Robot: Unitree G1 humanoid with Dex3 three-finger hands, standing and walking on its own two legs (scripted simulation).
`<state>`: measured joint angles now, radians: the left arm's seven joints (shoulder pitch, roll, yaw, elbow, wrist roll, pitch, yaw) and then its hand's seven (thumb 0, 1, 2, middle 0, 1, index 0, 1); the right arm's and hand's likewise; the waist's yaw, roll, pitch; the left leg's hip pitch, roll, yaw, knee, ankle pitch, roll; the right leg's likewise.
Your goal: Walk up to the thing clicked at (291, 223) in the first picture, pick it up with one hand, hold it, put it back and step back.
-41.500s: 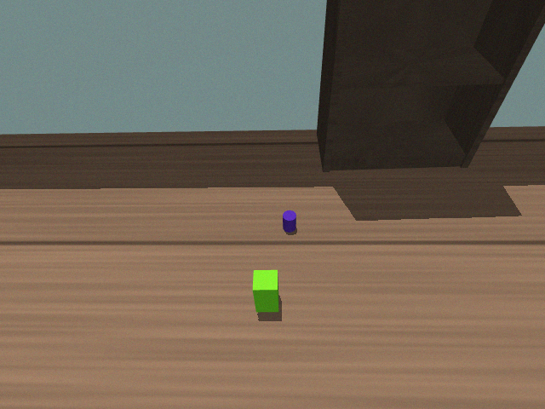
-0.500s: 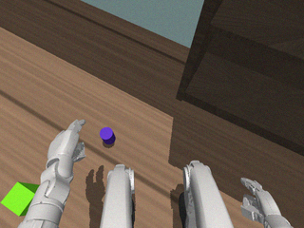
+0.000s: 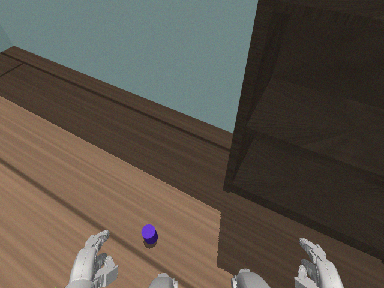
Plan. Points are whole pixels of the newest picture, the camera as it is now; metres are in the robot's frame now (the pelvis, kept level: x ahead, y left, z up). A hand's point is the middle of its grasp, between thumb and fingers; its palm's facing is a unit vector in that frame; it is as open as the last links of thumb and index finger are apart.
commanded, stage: home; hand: left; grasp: from above
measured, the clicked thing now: (149, 234) +0.45 +0.21 -0.63
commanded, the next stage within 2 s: none
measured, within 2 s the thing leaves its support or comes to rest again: neither
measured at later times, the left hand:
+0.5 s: hand (104, 278) +0.18 +0.18 -0.01, palm faces +0.08 -0.98 -0.19, open 7.4 cm
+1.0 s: hand (106, 279) +0.18 +0.18 +0.00, palm faces +0.07 -0.98 -0.20, open 7.4 cm
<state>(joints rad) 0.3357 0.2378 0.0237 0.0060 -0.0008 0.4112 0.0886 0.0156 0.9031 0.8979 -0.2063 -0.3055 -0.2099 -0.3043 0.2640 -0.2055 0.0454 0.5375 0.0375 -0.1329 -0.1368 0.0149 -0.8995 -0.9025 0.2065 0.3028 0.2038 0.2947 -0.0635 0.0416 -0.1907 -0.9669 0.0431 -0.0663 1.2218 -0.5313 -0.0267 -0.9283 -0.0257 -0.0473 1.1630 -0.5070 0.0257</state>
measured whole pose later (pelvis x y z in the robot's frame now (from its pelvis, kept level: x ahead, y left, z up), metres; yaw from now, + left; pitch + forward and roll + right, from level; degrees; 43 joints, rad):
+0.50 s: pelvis +0.02 +0.00 +0.04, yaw +1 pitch +10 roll -3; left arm 0.50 0.21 0.04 -0.13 -0.05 0.46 0.01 0.02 0.91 0.90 -0.20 -0.30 -0.20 -0.30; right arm 0.28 -0.22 0.03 0.52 0.01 -0.25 -0.19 0.02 -0.90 -0.90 0.21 0.30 0.20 0.29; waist -0.03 0.04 -0.17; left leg -0.70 0.04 -0.06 1.01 -0.49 -0.02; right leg -0.65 -0.03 -0.06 0.95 -0.46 0.03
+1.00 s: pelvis +0.02 +0.00 +0.04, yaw +1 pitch +9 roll -2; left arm 0.50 0.21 0.04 -0.13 -0.05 0.45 0.02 0.02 0.91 0.90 -0.20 -0.30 -0.20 -0.30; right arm 0.31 -0.22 0.03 0.55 0.00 -0.25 -0.19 0.02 -0.90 -0.90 0.21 0.30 0.20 0.29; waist -0.04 0.04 -0.16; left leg -0.69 0.04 -0.06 1.00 -0.48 -0.03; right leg -0.65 -0.02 -0.05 0.95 -0.45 0.02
